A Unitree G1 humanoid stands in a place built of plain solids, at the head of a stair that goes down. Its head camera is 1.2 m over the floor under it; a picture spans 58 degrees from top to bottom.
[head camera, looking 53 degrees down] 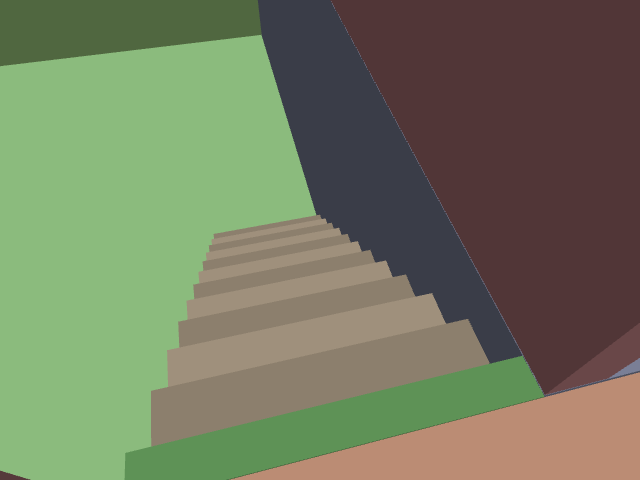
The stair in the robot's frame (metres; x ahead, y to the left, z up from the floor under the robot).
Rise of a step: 0.20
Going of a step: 0.23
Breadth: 1.11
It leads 13 degrees to the left of straight ahead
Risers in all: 12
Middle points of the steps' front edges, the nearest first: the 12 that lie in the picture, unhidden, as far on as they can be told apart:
0.36 -0.05 0.00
0.58 0.01 -0.20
0.80 0.06 -0.41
1.03 0.11 -0.61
1.25 0.17 -0.82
1.47 0.22 -1.02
1.70 0.27 -1.23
1.92 0.33 -1.43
2.14 0.38 -1.64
2.36 0.43 -1.84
2.59 0.48 -2.05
2.81 0.54 -2.25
